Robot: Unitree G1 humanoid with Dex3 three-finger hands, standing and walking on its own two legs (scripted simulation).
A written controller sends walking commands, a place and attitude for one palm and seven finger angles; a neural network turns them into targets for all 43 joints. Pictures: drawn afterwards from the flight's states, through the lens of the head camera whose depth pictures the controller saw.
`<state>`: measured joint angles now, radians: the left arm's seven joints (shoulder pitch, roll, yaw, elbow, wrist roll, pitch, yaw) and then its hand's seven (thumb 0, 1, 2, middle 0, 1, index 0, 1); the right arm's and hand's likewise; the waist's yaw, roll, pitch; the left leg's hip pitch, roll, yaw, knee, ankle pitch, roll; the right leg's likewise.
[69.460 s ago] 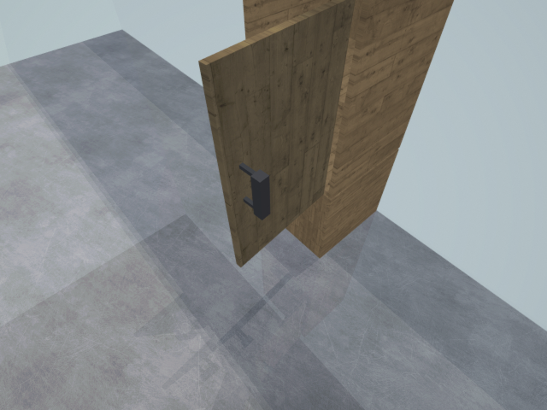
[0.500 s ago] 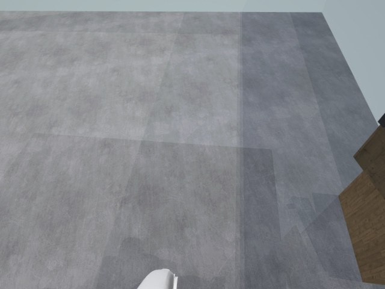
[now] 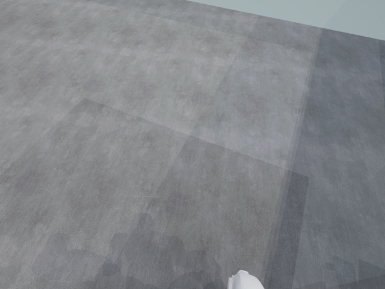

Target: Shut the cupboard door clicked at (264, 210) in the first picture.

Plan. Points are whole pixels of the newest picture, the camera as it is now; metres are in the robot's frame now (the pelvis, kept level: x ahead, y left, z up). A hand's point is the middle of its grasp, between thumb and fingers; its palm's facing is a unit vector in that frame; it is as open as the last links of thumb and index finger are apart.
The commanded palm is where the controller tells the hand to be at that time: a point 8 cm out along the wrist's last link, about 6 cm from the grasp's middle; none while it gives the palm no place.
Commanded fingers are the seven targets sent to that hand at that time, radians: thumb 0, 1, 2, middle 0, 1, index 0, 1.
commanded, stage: walk to a spot facing it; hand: left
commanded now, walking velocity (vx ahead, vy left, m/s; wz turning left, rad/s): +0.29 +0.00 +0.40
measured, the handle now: out of the picture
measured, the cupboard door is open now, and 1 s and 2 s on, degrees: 16 16 16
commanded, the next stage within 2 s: turn to face it in 0.20 s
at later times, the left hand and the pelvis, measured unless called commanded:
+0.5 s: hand out of the picture +0.13 +0.16 -0.18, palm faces +0.24 -0.95 -0.19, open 7.3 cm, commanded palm none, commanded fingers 0.00 0.90 0.90 -0.20 -0.30 -0.20 -0.30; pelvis +0.18 -0.01 +0.00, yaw +8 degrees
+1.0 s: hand (128, 214) +0.31 +0.20 -0.16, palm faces -0.06 -0.95 -0.30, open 7.4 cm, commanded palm none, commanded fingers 0.00 0.90 0.90 -0.20 -0.30 -0.20 -0.30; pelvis +0.22 -0.01 -0.01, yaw -8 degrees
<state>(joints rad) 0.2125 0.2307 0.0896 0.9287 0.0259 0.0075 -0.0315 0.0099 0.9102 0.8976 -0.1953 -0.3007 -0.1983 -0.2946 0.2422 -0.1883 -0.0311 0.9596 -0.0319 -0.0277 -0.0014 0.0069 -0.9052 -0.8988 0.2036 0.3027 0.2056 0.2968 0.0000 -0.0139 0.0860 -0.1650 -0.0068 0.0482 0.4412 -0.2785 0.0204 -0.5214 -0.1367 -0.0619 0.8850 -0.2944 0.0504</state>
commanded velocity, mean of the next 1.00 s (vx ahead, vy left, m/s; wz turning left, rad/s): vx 0.03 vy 0.00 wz -0.28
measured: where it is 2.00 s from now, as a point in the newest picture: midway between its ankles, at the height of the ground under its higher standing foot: (191, 276)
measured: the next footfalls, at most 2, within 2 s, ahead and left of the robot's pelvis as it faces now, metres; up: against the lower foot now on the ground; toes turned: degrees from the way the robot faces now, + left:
right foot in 0.12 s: +0.19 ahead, -0.13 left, +0.00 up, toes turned -5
left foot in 0.50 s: +0.26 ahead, +0.11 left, +0.00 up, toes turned +14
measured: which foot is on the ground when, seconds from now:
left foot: down 0.00-0.12, up 0.14-0.48, down 0.50-0.86, up 0.88-1.00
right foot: up 0.00-0.10, down 0.12-0.52, up 0.54-0.84, down 0.86-1.00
